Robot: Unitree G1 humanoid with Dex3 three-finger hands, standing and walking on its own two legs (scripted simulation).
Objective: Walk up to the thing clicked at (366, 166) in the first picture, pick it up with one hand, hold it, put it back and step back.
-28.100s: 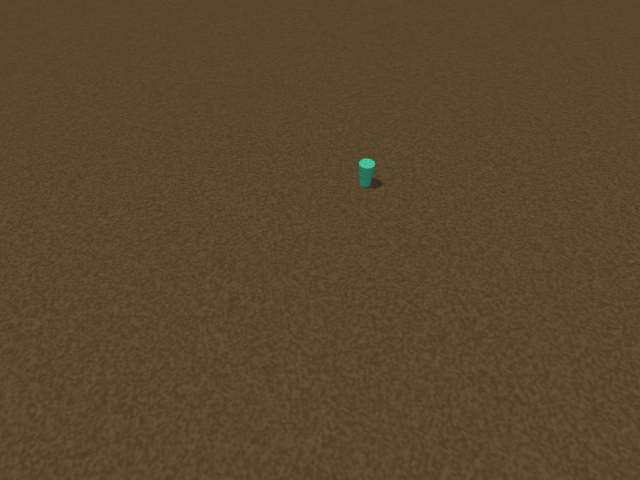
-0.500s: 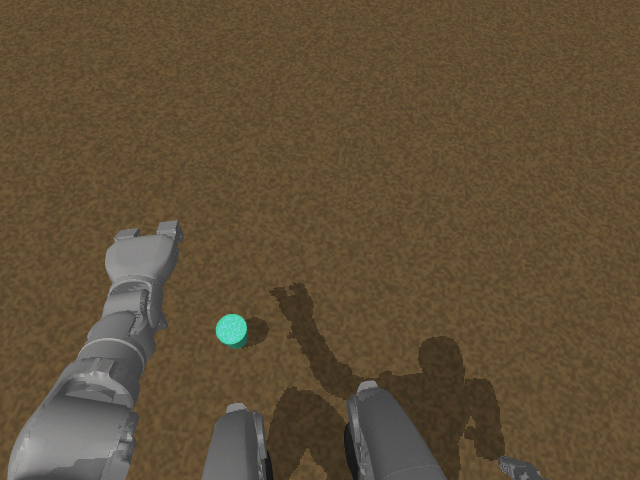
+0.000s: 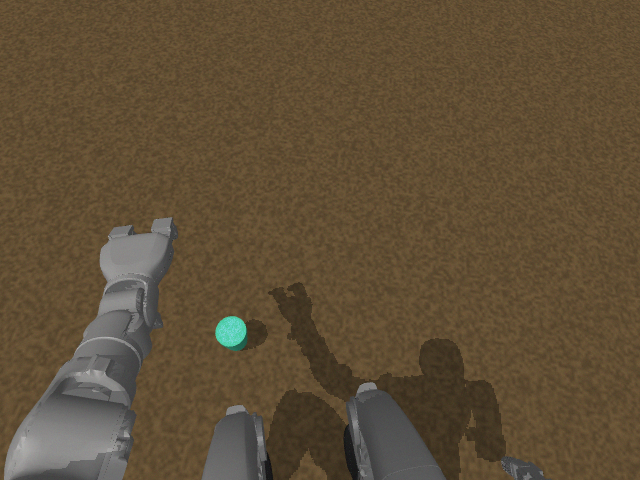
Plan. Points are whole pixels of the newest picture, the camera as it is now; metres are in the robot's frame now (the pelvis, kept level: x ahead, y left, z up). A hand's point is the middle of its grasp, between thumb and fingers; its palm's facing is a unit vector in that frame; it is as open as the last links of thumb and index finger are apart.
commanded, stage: go down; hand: left
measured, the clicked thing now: (234, 336) +0.43 +0.15 -0.59
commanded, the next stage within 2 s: none
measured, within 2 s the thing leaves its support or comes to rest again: neither
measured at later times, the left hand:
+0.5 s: hand (145, 288) +0.40 +0.21 -0.10, palm faces -0.44 -0.01 -0.90, open 14.1 cm
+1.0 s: hand (150, 294) +0.39 +0.21 -0.11, palm faces -0.46 -0.03 -0.89, open 14.3 cm
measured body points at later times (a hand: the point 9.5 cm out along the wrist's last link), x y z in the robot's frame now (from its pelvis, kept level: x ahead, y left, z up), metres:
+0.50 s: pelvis +0.00 +0.00 +0.00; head +0.13 +0.02 +0.43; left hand +0.42 +0.21 -0.05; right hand +0.04 -0.27 -0.12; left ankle +0.03 +0.12 -0.62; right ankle +0.05 -0.13 -0.62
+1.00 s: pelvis +0.00 +0.00 +0.00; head +0.13 +0.02 +0.43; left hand +0.41 +0.21 -0.06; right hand +0.04 -0.27 -0.12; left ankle +0.03 +0.12 -0.62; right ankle +0.05 -0.13 -0.62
